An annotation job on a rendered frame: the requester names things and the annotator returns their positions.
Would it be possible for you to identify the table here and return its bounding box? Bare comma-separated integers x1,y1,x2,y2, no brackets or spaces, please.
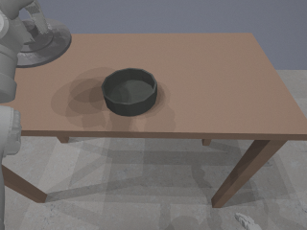
0,33,307,209

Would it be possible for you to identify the pot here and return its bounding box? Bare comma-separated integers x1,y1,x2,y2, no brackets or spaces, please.
101,68,157,117

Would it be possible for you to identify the knob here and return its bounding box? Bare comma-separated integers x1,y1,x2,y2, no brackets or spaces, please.
22,20,39,38

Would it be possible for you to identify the robot right hand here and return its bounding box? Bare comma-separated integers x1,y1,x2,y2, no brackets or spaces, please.
234,213,262,230

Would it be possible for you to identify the left robot forearm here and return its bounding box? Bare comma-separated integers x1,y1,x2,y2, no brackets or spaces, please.
0,0,24,104

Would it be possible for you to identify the robot left hand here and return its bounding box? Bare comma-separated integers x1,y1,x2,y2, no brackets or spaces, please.
14,0,49,45

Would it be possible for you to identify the lid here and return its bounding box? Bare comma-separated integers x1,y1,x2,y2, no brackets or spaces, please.
16,17,72,69

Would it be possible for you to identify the robot left upper arm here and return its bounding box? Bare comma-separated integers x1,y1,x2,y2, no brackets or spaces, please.
0,105,22,230

